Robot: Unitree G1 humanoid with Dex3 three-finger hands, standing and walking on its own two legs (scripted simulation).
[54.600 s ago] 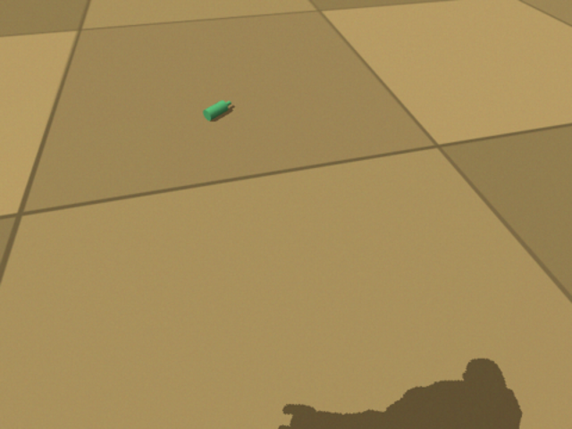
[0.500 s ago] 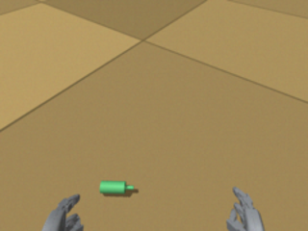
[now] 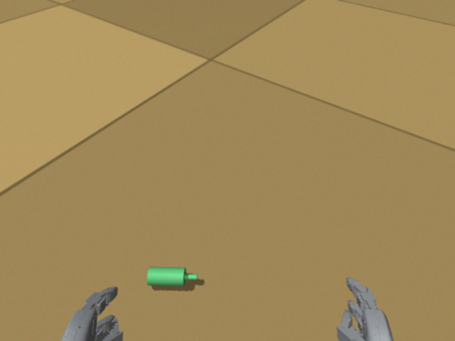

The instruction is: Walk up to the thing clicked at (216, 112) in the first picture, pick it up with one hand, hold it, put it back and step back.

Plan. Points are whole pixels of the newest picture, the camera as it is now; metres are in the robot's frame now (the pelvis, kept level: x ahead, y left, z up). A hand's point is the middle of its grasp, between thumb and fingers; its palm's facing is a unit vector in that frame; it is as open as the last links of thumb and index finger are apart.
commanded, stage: home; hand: left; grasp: from above
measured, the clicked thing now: (173, 276) +0.49 +0.21 -0.68
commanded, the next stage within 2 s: stand in 0.34 s
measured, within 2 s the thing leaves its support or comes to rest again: neither
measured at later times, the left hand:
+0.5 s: hand (119, 339) +0.16 +0.19 -0.06, palm faces +0.02 -0.96 -0.27, open 7.4 cm
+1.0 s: hand out of the picture +0.05 +0.24 -0.10, palm faces +0.05 -0.94 -0.33, open 7.4 cm
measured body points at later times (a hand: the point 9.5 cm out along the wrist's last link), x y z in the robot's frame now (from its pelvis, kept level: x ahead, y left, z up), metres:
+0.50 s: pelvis -0.01 +0.00 +0.01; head +0.02 +0.00 +0.46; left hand +0.16 +0.24 -0.04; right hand +0.16 -0.25 -0.08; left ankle +0.00 +0.12 -0.68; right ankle -0.01 -0.12 -0.68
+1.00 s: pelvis +0.00 +0.01 +0.06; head +0.01 +0.01 +0.51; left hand +0.04 +0.29 -0.08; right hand +0.07 -0.26 -0.08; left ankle +0.00 +0.12 -0.68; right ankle -0.01 -0.12 -0.68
